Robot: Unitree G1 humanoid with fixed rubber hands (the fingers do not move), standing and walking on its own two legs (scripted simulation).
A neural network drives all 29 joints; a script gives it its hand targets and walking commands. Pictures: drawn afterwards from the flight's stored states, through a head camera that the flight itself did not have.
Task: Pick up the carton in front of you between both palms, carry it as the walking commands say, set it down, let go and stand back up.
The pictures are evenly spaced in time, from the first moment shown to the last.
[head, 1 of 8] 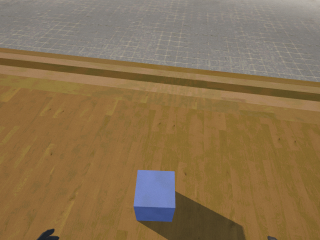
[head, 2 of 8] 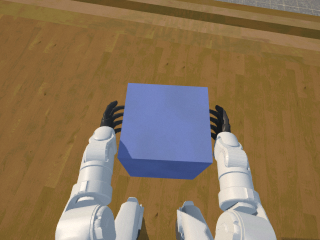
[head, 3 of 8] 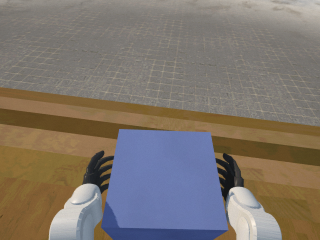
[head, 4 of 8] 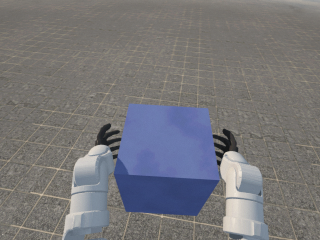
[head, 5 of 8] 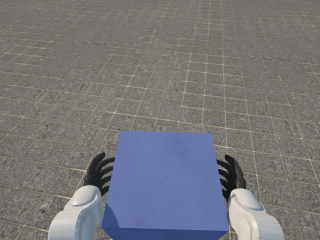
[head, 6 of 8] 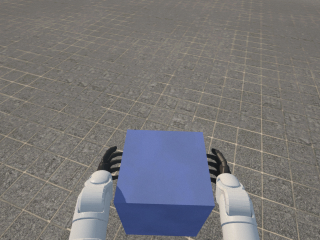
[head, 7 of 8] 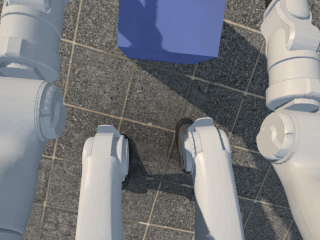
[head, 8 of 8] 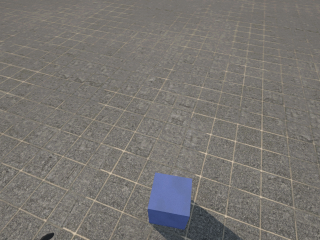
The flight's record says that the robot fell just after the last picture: no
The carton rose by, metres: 0.68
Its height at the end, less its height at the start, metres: -0.62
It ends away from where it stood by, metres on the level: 5.47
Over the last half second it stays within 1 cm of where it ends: yes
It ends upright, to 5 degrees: yes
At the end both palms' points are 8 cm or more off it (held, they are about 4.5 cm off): yes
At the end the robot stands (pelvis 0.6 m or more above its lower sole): yes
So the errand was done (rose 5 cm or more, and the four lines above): yes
